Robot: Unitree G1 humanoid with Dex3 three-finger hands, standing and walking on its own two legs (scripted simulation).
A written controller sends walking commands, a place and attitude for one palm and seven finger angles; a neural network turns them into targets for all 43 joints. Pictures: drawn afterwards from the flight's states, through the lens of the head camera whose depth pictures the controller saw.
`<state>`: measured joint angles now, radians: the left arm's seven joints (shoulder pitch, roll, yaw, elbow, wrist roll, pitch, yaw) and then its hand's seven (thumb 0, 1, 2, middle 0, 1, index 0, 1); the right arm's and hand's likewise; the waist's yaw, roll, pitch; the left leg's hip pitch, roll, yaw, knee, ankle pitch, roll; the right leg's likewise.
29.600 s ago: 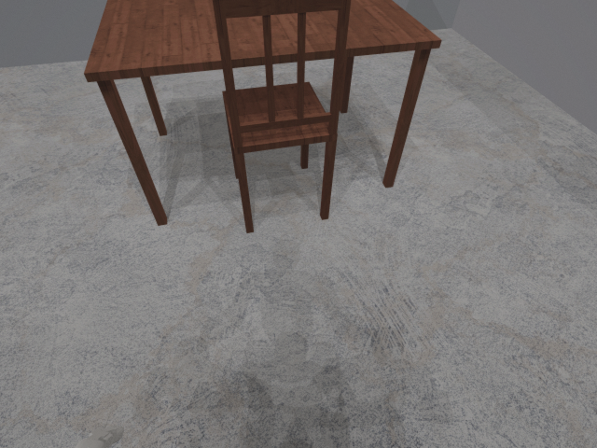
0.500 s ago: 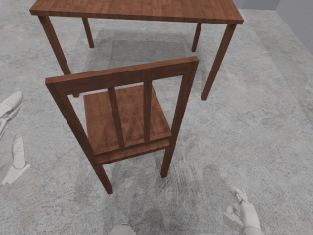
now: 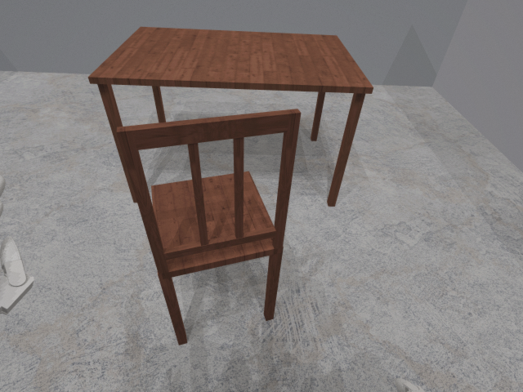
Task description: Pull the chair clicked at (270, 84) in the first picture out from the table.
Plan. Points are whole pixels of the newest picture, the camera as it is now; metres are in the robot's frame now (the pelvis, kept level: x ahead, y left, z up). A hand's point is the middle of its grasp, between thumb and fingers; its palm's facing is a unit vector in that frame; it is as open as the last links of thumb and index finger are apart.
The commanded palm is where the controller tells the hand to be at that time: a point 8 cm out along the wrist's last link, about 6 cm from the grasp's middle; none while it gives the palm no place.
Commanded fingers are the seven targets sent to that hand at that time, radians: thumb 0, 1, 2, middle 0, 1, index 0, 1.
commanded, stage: stop stepping back and stand still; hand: left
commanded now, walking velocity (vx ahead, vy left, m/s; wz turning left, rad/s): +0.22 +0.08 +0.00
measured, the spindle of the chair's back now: (199, 199) +0.57 +0.19 -0.05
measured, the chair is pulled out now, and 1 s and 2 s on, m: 0.61 0.61 0.61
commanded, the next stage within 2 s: let the arm hang, fingers relaxed in 0.56 s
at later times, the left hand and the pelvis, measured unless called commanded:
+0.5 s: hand (9, 328) +0.14 +0.27 +0.16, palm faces +0.49 -0.74 -0.46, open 7.4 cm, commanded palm +0.08 +0.29 +0.18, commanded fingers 0.00 0.90 0.90 -0.20 -0.30 -0.20 -0.30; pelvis -0.05 -0.01 +0.00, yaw +2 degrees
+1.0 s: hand out of the picture +0.04 +0.16 -0.16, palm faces +0.12 -0.98 -0.18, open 7.0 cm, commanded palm none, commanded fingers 0.00 0.90 0.90 -0.20 -0.30 -0.20 -0.30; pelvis -0.03 -0.01 -0.01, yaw +7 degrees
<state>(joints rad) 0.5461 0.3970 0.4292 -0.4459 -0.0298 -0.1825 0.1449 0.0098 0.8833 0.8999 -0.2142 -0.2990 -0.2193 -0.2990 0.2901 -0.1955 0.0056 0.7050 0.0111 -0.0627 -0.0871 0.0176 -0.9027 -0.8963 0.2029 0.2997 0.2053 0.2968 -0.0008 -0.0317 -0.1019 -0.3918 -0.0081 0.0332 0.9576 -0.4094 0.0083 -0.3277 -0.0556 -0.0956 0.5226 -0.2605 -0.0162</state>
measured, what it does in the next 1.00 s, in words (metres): steps on the spot: left foot, then right foot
